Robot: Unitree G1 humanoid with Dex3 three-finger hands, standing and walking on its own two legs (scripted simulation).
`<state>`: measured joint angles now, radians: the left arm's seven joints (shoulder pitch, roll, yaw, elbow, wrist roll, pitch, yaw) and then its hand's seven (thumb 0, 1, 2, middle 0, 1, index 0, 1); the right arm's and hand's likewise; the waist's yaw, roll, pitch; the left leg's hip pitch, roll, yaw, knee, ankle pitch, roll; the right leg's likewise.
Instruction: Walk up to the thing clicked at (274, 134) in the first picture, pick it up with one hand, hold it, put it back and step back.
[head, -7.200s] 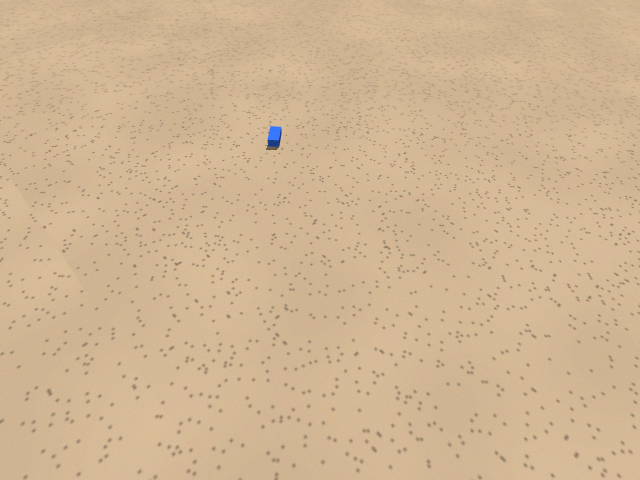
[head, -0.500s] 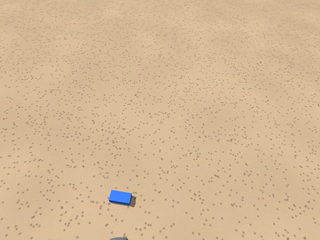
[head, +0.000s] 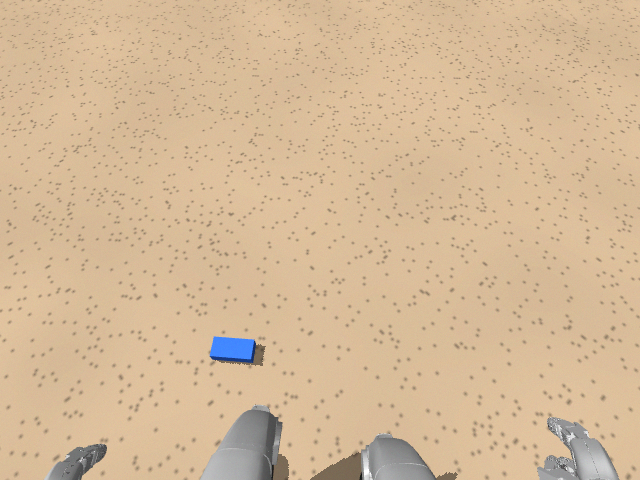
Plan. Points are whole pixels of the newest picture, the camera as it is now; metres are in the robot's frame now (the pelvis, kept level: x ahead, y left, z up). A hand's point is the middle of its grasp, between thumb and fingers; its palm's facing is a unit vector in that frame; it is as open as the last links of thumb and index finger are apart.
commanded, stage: walk up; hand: left
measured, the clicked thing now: (233, 349) +0.45 +0.27 -0.72
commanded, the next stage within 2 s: none
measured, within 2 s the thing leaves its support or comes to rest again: neither
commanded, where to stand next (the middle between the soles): +0.07 +0.00 m, yaw +1 degrees
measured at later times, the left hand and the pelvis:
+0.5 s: hand out of the picture +0.03 +0.33 -0.12, palm faces +0.08 -0.91 -0.40, open 7.4 cm; pelvis +0.01 +0.04 +0.03, yaw +5 degrees
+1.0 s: hand out of the picture +0.10 +0.28 -0.12, palm faces +0.03 -0.95 -0.32, open 7.4 cm; pelvis -0.01 +0.02 +0.03, yaw +3 degrees
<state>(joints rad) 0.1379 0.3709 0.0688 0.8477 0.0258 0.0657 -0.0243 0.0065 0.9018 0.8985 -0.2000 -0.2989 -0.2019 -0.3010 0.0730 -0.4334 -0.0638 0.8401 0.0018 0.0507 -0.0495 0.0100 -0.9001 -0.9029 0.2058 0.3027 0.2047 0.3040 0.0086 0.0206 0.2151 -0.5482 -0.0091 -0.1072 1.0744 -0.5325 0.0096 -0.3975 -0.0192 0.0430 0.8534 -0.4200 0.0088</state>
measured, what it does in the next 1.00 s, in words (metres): steps on the spot: left foot, then right foot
